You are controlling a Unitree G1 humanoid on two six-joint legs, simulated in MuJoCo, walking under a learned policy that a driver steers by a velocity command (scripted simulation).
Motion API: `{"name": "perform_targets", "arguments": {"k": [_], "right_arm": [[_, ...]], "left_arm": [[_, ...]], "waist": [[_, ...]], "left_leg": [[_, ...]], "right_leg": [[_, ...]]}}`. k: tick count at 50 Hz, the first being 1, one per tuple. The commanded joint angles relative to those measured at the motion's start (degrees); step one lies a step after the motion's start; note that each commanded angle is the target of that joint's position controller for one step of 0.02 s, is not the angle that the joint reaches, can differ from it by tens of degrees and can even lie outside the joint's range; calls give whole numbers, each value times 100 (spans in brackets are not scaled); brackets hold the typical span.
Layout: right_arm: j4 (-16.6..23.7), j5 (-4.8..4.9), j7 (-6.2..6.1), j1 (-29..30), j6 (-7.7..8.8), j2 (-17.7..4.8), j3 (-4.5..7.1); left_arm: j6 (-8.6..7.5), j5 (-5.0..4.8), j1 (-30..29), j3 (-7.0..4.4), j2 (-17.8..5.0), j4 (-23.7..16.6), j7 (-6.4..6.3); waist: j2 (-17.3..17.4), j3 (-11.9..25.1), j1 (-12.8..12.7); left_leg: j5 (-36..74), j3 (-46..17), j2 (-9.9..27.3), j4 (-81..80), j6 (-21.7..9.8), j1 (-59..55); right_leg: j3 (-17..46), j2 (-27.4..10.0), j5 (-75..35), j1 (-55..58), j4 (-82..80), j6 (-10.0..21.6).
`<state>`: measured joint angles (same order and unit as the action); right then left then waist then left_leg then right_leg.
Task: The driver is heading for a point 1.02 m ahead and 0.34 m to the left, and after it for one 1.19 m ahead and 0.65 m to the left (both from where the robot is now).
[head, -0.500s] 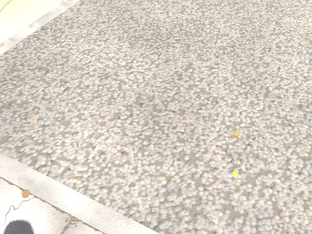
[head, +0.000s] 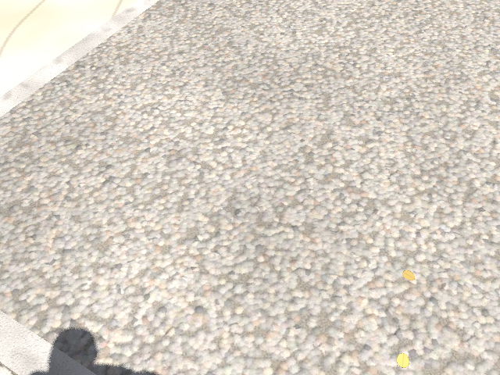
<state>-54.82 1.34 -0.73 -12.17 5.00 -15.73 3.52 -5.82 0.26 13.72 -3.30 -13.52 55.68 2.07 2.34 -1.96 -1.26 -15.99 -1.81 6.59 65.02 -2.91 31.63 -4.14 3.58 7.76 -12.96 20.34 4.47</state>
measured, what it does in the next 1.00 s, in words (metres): walks ahead: left foot, then right foot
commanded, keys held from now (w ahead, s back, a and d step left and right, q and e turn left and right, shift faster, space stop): w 0.74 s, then w+q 0.26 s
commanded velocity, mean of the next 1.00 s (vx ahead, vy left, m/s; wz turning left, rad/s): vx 0.50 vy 0.00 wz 0.06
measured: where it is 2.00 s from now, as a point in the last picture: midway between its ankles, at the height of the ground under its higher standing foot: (218, 199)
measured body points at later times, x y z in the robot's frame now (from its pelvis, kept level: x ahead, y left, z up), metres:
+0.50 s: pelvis +0.29 +0.07 +0.00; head +0.32 +0.08 +0.44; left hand +0.34 +0.34 -0.15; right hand +0.39 -0.20 -0.13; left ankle +0.35 +0.16 -0.74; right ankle +0.20 -0.07 -0.65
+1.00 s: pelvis +0.57 +0.01 -0.01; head +0.61 +0.00 +0.44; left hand +0.71 +0.28 -0.12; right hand +0.60 -0.26 -0.16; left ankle +0.43 +0.15 -0.65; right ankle +0.65 -0.09 -0.74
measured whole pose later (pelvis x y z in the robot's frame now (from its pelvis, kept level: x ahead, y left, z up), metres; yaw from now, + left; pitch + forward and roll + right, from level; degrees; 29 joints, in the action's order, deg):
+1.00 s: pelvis +0.57 +0.01 -0.01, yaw +5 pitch +2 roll +0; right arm -56.2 2.1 -0.6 -19.8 4.1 -15.2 3.5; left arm -6.3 0.0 5.0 -3.3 -13.8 50.4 1.1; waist 1.6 -1.7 1.6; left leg -25.2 -2.9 1.2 64.8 -2.0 18.8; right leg -4.3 -0.8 8.8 -22.9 29.6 1.8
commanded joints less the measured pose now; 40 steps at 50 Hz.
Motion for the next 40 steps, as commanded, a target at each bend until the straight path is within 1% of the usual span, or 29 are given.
{"name": "perform_targets", "arguments": {"k": [1,3,5,7,10,12,14,15,16,17,18,19,20,21,22,23,24,25,26,27,29,30,31,34,36,38,40], "right_arm": [[239,-66,-39,-230,-84,-306,97],[386,-111,-24,200,-68,-324,112],[490,-107,19,556,-28,-259,93],[607,-84,63,998,1,-177,47],[777,-39,152,1501,25,-151,-9],[917,-20,227,1740,56,-189,-26],[993,-8,291,1716,93,-302,-9],[970,-1,305,1529,108,-402,26],[875,-7,303,1108,122,-550,100],[587,-20,273,191,122,-792,242],[332,-91,217,-922,113,-1214,377],[163,-110,227,-1400,71,-1668,478],[193,-73,230,-1357,65,-1101,307],[289,-64,210,-845,84,-842,222],[416,-102,200,-380,94,-681,166],[451,-155,219,-65,107,-511,117],[449,-210,230,65,132,-378,70],[419,-211,250,75,137,-335,60],[377,-182,247,14,150,-385,70],[331,-164,226,-65,163,-480,93],[260,-159,155,-242,159,-645,137],[228,-153,120,-330,142,-671,143],[204,-140,92,-393,123,-668,138],[125,-96,46,-626,92,-693,133],[24,-66,37,-865,71,-726,141],[-92,-41,34,-1104,15,-723,151],[-150,-13,11,-1177,-55,-759,178]], "left_arm": [[-126,8,-180,-123,-777,-278,-93],[-98,-6,58,-131,-844,-212,-173],[-66,-32,218,-123,-862,-176,-222],[-48,-72,458,-124,-906,-103,-248],[13,-109,821,-134,-940,51,-258],[84,-120,982,-158,-969,139,-267],[150,-131,972,-197,-1039,166,-285],[181,-130,897,-215,-1087,149,-290],[210,-130,754,-226,-1135,110,-291],[240,-114,669,-183,-1029,73,-288],[236,-29,712,-85,-833,-61,-289],[99,-15,1422,136,-50,-100,-213],[-54,-142,1107,41,-525,-41,-188],[-151,-294,554,-59,-904,-226,-169],[-180,-300,213,-56,-907,-307,-201],[-153,-208,40,-91,-864,-325,-238],[-79,-160,144,-120,-796,-307,-253],[2,-147,249,-109,-659,-281,-254],[67,-140,300,-96,-540,-273,-260],[113,-126,226,-89,-487,-307,-268],[148,-71,-164,-98,-510,-456,-280],[146,-52,-364,-100,-509,-524,-275],[137,-47,-539,-94,-482,-578,-259],[94,-78,-1140,-43,-376,-731,-200],[80,-108,-1510,-11,-359,-827,-154],[58,-127,-1836,3,-392,-958,-96],[3,-136,-1979,-12,-482,-1082,-31]], "waist": [[-528,8,254],[-468,-82,143],[-491,-117,42],[-488,-177,-116],[-474,-299,-295],[-483,-353,-332],[-574,-294,-213],[-659,-169,-78],[-743,107,191],[-672,658,626],[-209,1525,984],[1341,2295,629],[1055,2364,805],[788,1497,751],[298,1038,591],[45,641,423],[163,551,213],[210,484,117],[196,417,58],[160,313,30],[39,147,80],[20,99,125],[33,64,162],[91,-66,343],[88,-157,479],[82,-272,578],[117,-322,512]], "left_leg": [[644,-211,359,-577,137,502],[1304,-187,338,-1267,241,843],[1915,-78,225,-2003,274,791],[2296,95,70,-2622,281,626],[2267,162,-53,-3148,260,667],[1954,136,-97,-3387,170,794],[1506,153,-172,-3570,26,637],[1284,231,-272,-3623,-54,291],[1152,402,-465,-3694,-163,-386],[1236,539,-637,-3754,-329,-1622],[1336,-404,213,-3529,-685,-3455],[237,-3193,1549,-4113,-1642,-5517],[-339,-3972,1576,-4739,-1593,-5550],[-168,-3103,1390,-4798,-1309,-4860],[357,-2371,1183,-4909,-1164,-4022],[870,-1858,980,-5095,-1090,-3229],[1131,-1522,821,-5256,-1016,-2761],[1213,-1347,738,-5423,-1024,-2499],[1323,-1178,708,-5555,-1062,-2333],[1458,-1035,708,-5668,-1098,-2220],[1672,-825,708,-5820,-1134,-2246],[1733,-713,674,-5860,-1103,-2304],[1767,-556,596,-5879,-1036,-2333],[1743,-144,376,-5923,-853,-2326],[1612,-82,413,-5905,-825,-2512],[1642,-169,572,-5740,-826,-2880],[1819,-353,760,-5459,-783,-3245]], "right_leg": [[1477,-1617,-51,-34,-1522,982],[1325,-1586,-230,184,-1570,932],[1038,-1450,-436,288,-1554,802],[842,-1384,-459,392,-1555,718],[781,-1519,-517,891,-1394,703],[815,-1712,-694,1355,-1156,677],[867,-1883,-1145,1699,-867,590],[853,-1904,-1698,1780,-643,525],[748,-1818,-2714,1771,-146,438],[511,-1519,-3395,1517,897,291],[261,-1189,-2272,388,2600,94],[230,-69,1259,-2020,4744,-321],[1069,-156,2463,-2737,5543,-240],[1051,-473,2101,-3182,5722,-127],[879,-799,1567,-3044,5503,-97],[807,-990,1211,-2810,5103,-118],[858,-1156,974,-2421,4830,-120],[847,-1194,876,-2206,4651,-141],[814,-1229,835,-2146,4452,-175],[780,-1263,721,-2224,4239,-227],[748,-1289,219,-2582,3649,-355],[730,-1282,-108,-2705,3315,-402],[700,-1256,-453,-2722,2950,-426],[485,-1048,-1279,-2435,1878,-433],[390,-935,-1444,-2330,1459,-426],[429,-880,-1295,-2417,1182,-381],[531,-834,-945,-2437,915,-287]]}}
